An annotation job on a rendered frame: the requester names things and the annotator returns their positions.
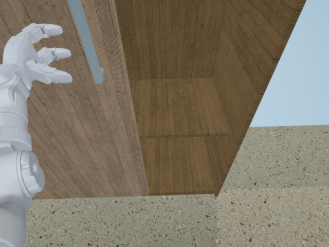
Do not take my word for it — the robot left upper arm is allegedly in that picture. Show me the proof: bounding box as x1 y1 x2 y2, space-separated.
0 150 45 247

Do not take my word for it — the robot left forearm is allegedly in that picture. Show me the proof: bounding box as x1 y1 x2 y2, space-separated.
0 63 32 154

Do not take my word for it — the wardrobe door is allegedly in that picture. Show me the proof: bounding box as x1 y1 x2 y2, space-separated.
0 0 149 199

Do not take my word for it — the handle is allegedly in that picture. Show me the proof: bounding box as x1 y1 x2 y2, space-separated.
68 0 104 84

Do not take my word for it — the robot left hand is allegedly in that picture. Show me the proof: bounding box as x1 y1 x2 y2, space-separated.
3 23 72 84

